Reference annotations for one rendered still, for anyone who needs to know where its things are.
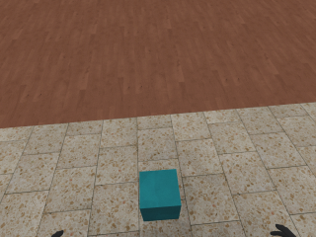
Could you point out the carton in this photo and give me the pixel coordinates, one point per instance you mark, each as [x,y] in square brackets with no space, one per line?
[159,195]

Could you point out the right robot hand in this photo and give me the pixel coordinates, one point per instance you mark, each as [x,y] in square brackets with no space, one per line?
[284,231]

